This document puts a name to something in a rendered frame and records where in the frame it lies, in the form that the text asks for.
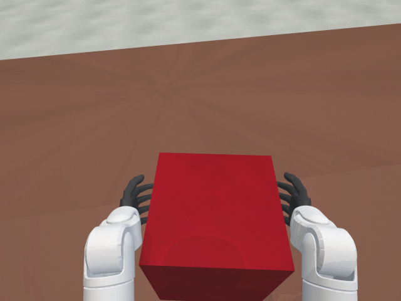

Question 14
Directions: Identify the robot right hand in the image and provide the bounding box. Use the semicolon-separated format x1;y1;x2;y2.
276;172;311;227

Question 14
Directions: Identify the robot left hand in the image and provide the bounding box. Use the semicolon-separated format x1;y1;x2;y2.
119;174;154;225

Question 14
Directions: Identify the robot right forearm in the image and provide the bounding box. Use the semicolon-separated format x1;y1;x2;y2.
289;206;358;301

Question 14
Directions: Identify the robot left forearm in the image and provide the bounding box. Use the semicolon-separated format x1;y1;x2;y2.
83;206;142;301

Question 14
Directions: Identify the carton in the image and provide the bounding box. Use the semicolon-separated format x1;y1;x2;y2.
139;152;295;301

